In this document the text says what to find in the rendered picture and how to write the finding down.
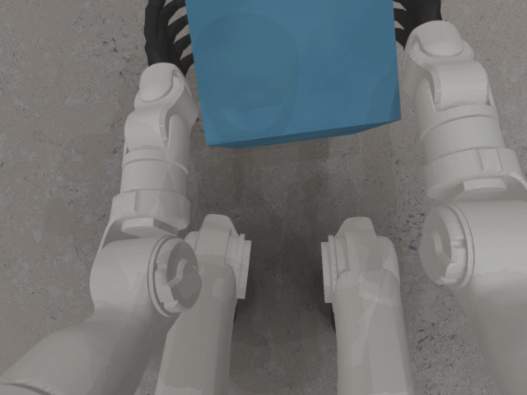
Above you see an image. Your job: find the left robot forearm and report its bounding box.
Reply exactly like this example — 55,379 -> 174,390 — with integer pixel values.
90,63 -> 198,291

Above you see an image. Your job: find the left robot upper arm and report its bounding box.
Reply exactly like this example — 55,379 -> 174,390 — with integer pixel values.
0,235 -> 202,395

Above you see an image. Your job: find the right robot shin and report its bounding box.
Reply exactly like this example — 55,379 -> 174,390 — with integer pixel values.
332,217 -> 400,308

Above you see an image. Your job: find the robot right hand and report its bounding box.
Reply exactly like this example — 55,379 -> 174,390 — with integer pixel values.
393,0 -> 442,50

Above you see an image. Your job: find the right robot upper arm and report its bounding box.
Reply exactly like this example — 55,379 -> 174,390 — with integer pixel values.
418,199 -> 527,395

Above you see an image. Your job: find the left robot shin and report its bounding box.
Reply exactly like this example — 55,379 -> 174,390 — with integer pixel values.
184,214 -> 239,253

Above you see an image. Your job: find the carton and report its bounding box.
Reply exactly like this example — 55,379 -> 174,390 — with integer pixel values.
185,0 -> 401,149

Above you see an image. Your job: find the robot shin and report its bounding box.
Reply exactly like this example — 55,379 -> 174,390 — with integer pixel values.
184,214 -> 239,253
332,217 -> 400,308

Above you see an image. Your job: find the right robot forearm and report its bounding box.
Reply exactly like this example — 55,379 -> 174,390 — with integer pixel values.
401,21 -> 527,204

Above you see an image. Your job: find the robot left hand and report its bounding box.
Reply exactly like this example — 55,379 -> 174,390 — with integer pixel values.
144,0 -> 194,78

